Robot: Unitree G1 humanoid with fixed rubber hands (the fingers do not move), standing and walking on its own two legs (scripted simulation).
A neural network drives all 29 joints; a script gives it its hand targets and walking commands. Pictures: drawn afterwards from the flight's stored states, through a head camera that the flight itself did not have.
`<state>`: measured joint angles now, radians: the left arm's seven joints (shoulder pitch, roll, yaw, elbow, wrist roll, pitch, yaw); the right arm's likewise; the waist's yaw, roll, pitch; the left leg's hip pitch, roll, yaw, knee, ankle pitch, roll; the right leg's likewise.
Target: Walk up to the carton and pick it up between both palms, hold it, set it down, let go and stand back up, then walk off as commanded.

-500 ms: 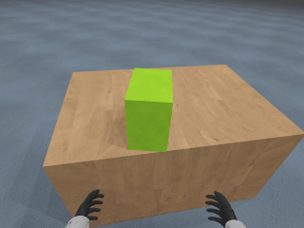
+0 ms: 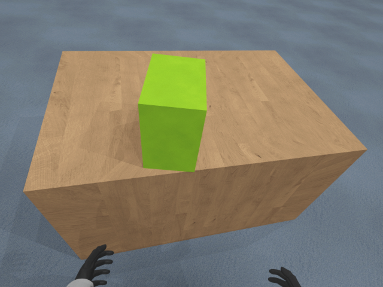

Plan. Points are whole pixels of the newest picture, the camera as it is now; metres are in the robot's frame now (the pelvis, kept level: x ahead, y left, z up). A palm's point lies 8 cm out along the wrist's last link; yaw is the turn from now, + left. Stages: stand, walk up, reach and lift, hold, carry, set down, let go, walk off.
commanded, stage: set down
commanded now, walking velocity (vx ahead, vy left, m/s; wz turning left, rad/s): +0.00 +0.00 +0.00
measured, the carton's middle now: (173, 114) +0.59 +0.06 +0.00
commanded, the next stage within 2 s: let go in 0.02 s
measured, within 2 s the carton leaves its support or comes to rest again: neither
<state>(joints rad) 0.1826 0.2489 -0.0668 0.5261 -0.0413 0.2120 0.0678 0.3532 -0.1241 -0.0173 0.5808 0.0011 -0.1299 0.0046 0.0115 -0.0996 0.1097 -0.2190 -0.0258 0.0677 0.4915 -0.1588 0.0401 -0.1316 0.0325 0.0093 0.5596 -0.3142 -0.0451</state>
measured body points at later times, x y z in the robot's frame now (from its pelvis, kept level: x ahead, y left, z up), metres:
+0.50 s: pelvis +0.04 +0.03 +0.01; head +0.05 +0.04 +0.46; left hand +0.17 +0.23 -0.10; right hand +0.14 -0.22 -0.10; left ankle +0.08 +0.09 -0.73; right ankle +0.00 -0.10 -0.73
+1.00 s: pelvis +0.06 +0.00 +0.00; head +0.02 +0.02 +0.45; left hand +0.13 +0.30 -0.12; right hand +0.17 -0.28 -0.10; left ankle +0.08 +0.09 -0.73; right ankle +0.00 -0.10 -0.73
